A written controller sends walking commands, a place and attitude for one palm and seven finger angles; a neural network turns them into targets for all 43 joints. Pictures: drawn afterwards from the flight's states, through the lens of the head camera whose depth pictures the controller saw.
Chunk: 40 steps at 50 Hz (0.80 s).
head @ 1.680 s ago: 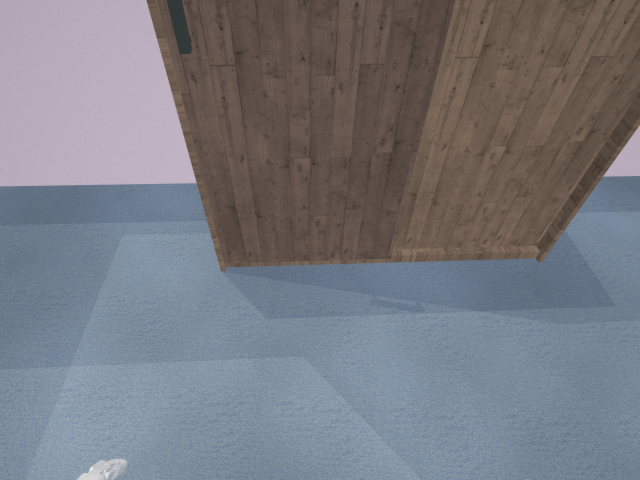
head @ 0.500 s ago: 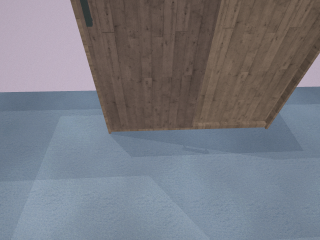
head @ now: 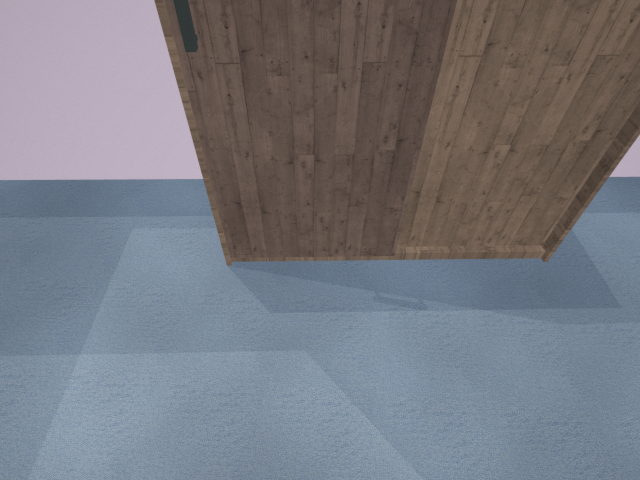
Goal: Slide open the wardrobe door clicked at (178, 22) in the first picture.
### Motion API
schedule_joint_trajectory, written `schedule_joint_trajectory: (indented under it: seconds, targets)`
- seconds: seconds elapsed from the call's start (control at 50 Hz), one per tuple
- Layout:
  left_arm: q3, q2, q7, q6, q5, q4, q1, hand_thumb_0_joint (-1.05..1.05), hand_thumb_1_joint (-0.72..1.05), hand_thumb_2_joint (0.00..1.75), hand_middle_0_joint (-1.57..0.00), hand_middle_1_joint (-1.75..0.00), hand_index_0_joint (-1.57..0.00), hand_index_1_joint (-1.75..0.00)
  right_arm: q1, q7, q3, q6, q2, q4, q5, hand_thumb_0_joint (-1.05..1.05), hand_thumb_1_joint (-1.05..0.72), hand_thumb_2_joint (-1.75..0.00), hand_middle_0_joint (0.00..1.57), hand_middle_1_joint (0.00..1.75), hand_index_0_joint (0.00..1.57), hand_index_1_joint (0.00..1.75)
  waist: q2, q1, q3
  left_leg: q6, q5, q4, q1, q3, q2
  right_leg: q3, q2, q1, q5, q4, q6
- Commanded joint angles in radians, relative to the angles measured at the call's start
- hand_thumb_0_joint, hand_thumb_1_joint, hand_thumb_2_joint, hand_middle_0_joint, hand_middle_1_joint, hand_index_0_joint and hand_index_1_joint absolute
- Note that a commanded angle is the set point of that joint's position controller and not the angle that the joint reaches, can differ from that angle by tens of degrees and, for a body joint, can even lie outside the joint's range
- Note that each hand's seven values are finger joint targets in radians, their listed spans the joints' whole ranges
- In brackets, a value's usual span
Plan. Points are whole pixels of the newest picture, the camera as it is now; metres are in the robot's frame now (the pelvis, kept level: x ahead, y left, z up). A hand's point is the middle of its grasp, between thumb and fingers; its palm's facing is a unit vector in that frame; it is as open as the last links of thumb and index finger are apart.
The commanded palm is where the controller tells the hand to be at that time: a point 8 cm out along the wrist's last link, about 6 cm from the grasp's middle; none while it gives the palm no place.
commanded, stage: walk to a spot facing it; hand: left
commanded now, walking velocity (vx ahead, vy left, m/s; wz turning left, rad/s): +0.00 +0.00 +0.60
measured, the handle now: out of the picture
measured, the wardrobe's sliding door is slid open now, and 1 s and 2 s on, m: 0.00 0.00 0.00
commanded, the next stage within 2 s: turn to face it in 1.18 s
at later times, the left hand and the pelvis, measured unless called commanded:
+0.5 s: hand out of the picture +0.00 +0.26 -0.17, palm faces +0.26 -0.94 -0.20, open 7.4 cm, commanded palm none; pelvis -0.01 +0.05 +0.00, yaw +16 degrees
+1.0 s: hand out of the picture +0.05 +0.18 -0.15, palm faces +0.55 -0.80 -0.23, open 7.4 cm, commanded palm none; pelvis +0.13 +0.01 +0.00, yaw +31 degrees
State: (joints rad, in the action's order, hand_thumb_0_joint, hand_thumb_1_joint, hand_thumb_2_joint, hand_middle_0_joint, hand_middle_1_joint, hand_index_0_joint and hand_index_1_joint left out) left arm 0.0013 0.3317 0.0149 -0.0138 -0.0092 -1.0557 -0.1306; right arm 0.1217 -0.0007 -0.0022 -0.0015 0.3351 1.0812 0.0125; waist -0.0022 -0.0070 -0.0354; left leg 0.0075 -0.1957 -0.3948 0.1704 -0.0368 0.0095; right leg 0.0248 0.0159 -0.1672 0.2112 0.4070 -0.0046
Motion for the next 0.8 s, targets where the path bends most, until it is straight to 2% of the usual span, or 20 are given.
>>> schedule_joint_trajectory:
  seconds: [0.0, 0.04, 0.06, 0.1, 0.16, 0.18, 0.2, 0.22, 0.24, 0.26, 0.28, 0.3, 0.36, 0.38, 0.6, 0.68, 0.72, 0.74, 0.76, 0.78]
  targets:
    - [0.042, 0.136, 0.016, -0.003, -0.003, 0.071, -0.056, 0.00, 0.90, 0.90, -0.20, -0.30, -0.20, -0.30, 0.008, 0.003, -0.026, 0.014, 0.095, -0.082, -0.002, 0.00, -0.90, -0.90, 0.20, 0.30, 0.20, 0.30, 0.034, 0.027, 0.055, -0.021, 0.166, -0.072, 0.138, -0.082, -0.084, -0.085, 0.166, 0.052, -0.136, -0.001, 0.020]
    - [0.060, 0.167, 0.020, -0.006, -0.007, 0.097, -0.078, 0.00, 0.90, 0.90, -0.20, -0.30, -0.20, -0.30, 0.019, 0.003, -0.039, 0.026, 0.083, -0.110, -0.003, 0.00, -0.90, -0.90, 0.20, 0.30, 0.20, 0.30, 0.142, 0.033, 0.074, -0.006, 0.075, -0.227, 0.180, -0.025, -0.038, -0.145, 0.271, 0.051, -0.152, -0.038, 0.083]
    - [0.066, 0.174, 0.022, -0.005, -0.010, 0.111, -0.083, 0.00, 0.90, 0.90, -0.20, -0.30, -0.20, -0.30, 0.017, 0.004, -0.046, 0.032, 0.074, -0.123, -0.003, 0.00, -0.90, -0.90, 0.20, 0.30, 0.20, 0.30, 0.201, 0.038, 0.060, 0.004, -0.135, -0.346, 0.215, 0.007, -0.013, -0.180, 0.334, 0.042, -0.204, -0.064, 0.139]
    - [0.073, 0.165, 0.031, 0.001, -0.020, 0.135, -0.070, 0.00, 0.90, 0.90, -0.20, -0.30, -0.20, -0.30, 0.026, 0.004, -0.060, 0.036, 0.070, -0.139, -0.004, 0.00, -0.90, -0.90, 0.20, 0.30, 0.20, 0.30, 0.209, 0.033, 0.051, 0.009, -0.330, -0.541, 0.253, 0.015, -0.032, -0.174, 0.394, 0.029, -0.354, -0.060, 0.207]
    - [0.078, 0.154, 0.027, 0.004, -0.022, 0.172, -0.012, 0.00, 0.90, 0.90, -0.20, -0.30, -0.20, -0.30, 0.097, -0.010, -0.060, 0.030, 0.021, -0.139, -0.013, 0.00, -0.90, -0.90, 0.20, 0.30, 0.20, 0.30, 0.152, -0.018, 0.055, 0.023, -0.243, -0.338, 0.172, 0.059, -0.064, -0.034, 0.350, 0.005, -0.430, 0.064, 0.149]
    - [0.079, 0.150, 0.024, 0.001, -0.016, 0.176, -0.016, 0.00, 0.90, 0.90, -0.20, -0.30, -0.20, -0.30, 0.131, -0.011, -0.061, 0.028, 0.014, -0.131, -0.010, 0.00, -0.90, -0.90, 0.20, 0.30, 0.20, 0.30, 0.139, -0.030, 0.066, 0.024, -0.119, -0.239, 0.089, 0.093, -0.050, 0.006, 0.329, -0.042, -0.361, 0.116, 0.109]
    - [0.080, 0.124, 0.019, -0.004, -0.010, 0.177, -0.022, 0.00, 0.90, 0.90, -0.20, -0.30, -0.20, -0.30, 0.184, -0.014, -0.063, 0.022, 0.027, -0.121, -0.004, 0.00, -0.90, -0.90, 0.20, 0.30, 0.20, 0.30, 0.048, -0.054, 0.087, 0.014, 0.007, -0.113, -0.035, 0.067, -0.053, 0.059, 0.283, -0.125, -0.192, 0.219, 0.049]
    - [0.070, 0.059, 0.011, -0.014, -0.002, 0.194, -0.046, 0.00, 0.90, 0.90, -0.20, -0.30, -0.20, -0.30, 0.229, -0.011, -0.079, 0.015, 0.103, -0.119, 0.007, 0.00, -0.90, -0.90, 0.20, 0.30, 0.20, 0.30, -0.211, -0.067, 0.070, -0.054, 0.004, 0.029, -0.070, -0.215, -0.189, 0.115, 0.142, -0.307, 0.180, 0.428, -0.025]
    - [0.058, 0.011, 0.006, -0.020, -0.007, 0.235, -0.004, 0.00, 0.90, 0.90, -0.20, -0.30, -0.20, -0.30, 0.271, -0.005, -0.100, 0.010, 0.182, -0.124, 0.014, 0.00, -0.90, -0.90, 0.20, 0.30, 0.20, 0.30, -0.386, -0.082, 0.034, -0.159, -0.072, 0.187, -0.039, -0.518, -0.371, 0.081, 0.032, -0.459, 0.470, 0.628, -0.064]
    - [0.065, 0.035, -0.002, -0.021, -0.013, 0.239, 0.010, 0.00, 0.90, 0.90, -0.20, -0.30, -0.20, -0.30, 0.263, -0.002, -0.100, 0.014, 0.185, -0.122, 0.013, 0.00, -0.90, -0.90, 0.20, 0.30, 0.20, 0.30, -0.229, -0.075, 0.026, -0.215, -0.289, 0.209, -0.001, -0.526, -0.405, -0.024, 0.073, -0.463, 0.394, 0.703, -0.036]
    - [0.070, 0.028, -0.005, -0.020, -0.017, 0.228, 0.029, 0.00, 0.90, 0.90, -0.20, -0.30, -0.20, -0.30, 0.239, 0.003, -0.092, 0.009, 0.139, -0.134, 0.011, 0.00, -0.90, -0.90, 0.20, 0.30, 0.20, 0.30, -0.198, -0.061, 0.015, -0.189, -0.480, 0.246, 0.050, -0.513, -0.330, -0.047, 0.083, -0.474, 0.292, 0.733, -0.030]
    - [0.076, 0.035, -0.014, -0.011, -0.020, 0.218, 0.025, 0.00, 0.90, 0.90, -0.20, -0.30, -0.20, -0.30, 0.199, 0.008, -0.088, 0.001, 0.114, -0.149, 0.010, 0.00, -0.90, -0.90, 0.20, 0.30, 0.20, 0.30, -0.156, -0.039, 0.004, -0.173, -0.525, 0.233, 0.067, -0.511, -0.299, -0.052, 0.082, -0.492, 0.236, 0.763, -0.033]
    - [0.079, 0.010, -0.030, 0.002, -0.020, 0.172, -0.069, 0.00, 0.90, 0.90, -0.20, -0.30, -0.20, -0.30, 0.165, 0.013, -0.082, -0.023, 0.080, -0.155, 0.007, 0.00, -0.90, -0.90, 0.20, 0.30, 0.20, 0.30, -0.100, -0.003, 0.011, -0.148, -0.435, 0.218, 0.085, -0.360, -0.214, -0.032, 0.074, -0.444, 0.108, 0.735, -0.048]
    - [0.079, 0.003, -0.032, 0.005, -0.019, 0.167, -0.079, 0.00, 0.90, 0.90, -0.20, -0.30, -0.20, -0.30, 0.184, 0.013, -0.083, -0.029, 0.071, -0.150, 0.004, 0.00, -0.90, -0.90, 0.20, 0.30, 0.20, 0.30, -0.103, -0.009, 0.020, -0.149, -0.409, 0.215, 0.067, -0.338, -0.195, -0.023, 0.067, -0.439, 0.093, 0.712, -0.052]
    - [0.077, -0.035, -0.037, 0.032, -0.020, 0.219, 0.004, 0.00, 0.90, 0.90, -0.20, -0.30, -0.20, -0.30, 0.304, 0.017, -0.097, -0.044, 0.038, -0.112, 0.008, 0.00, -0.90, -0.90, 0.20, 0.30, 0.20, 0.30, -0.124, -0.055, -0.005, -0.227, -0.340, 0.218, -0.041, -0.425, -0.199, -0.016, 0.052, -0.465, 0.125, 0.425, -0.064]
    - [0.075, -0.053, -0.036, 0.042, -0.016, 0.213, -0.048, 0.00, 0.90, 0.90, -0.20, -0.30, -0.20, -0.30, 0.252, 0.015, -0.098, -0.039, 0.045, -0.121, 0.013, 0.00, -0.90, -0.90, 0.20, 0.30, 0.20, 0.30, -0.131, -0.019, 0.011, -0.212, -0.247, 0.150, 0.073, -0.389, -0.170, 0.009, 0.015, -0.230, 0.131, 0.231, -0.055]
    - [0.085, -0.041, -0.032, 0.054, -0.017, 0.170, -0.181, 0.00, 0.90, 0.90, -0.20, -0.30, -0.20, -0.30, 0.199, 0.013, -0.095, -0.035, 0.034, -0.131, 0.010, 0.00, -0.90, -0.90, 0.20, 0.30, 0.20, 0.30, -0.077, 0.050, 0.039, -0.164, -0.226, 0.009, 0.220, -0.323, -0.108, 0.031, -0.013, 0.042, 0.043, 0.056, -0.050]
    - [0.097, 0.010, -0.023, 0.066, -0.021, 0.145, -0.262, 0.00, 0.90, 0.90, -0.20, -0.30, -0.20, -0.30, 0.192, 0.007, -0.092, -0.037, 0.001, -0.136, 0.005, 0.00, -0.90, -0.90, 0.20, 0.30, 0.20, 0.30, 0.016, 0.086, 0.054, -0.117, -0.290, -0.129, 0.390, -0.256, -0.046, -0.063, 0.068, 0.238, 0.106, -0.033, -0.032]
    - [0.117, 0.119, -0.007, 0.078, -0.035, 0.132, -0.354, 0.00, 0.90, 0.90, -0.20, -0.30, -0.20, -0.30, 0.212, 0.002, -0.076, -0.043, -0.076, -0.163, -0.003, 0.00, -0.90, -0.90, 0.20, 0.30, 0.20, 0.30, 0.321, 0.118, 0.105, -0.051, -0.352, -0.480, 0.594, -0.059, 0.067, -0.432, 0.370, 0.395, 0.410, -0.184, 0.052]
    - [0.115, 0.131, 0.000, 0.068, -0.014, 0.134, -0.372, 0.00, 0.90, 0.90, -0.20, -0.30, -0.20, -0.30, 0.150, -0.004, -0.086, -0.045, -0.030, -0.197, 0.015, 0.00, -0.90, -0.90, 0.20, 0.30, 0.20, 0.30, 0.279, 0.118, 0.035, -0.038, -0.343, -0.642, 0.657, -0.036, 0.033, -0.605, 0.485, 0.258, 0.569, -0.296, 0.106]
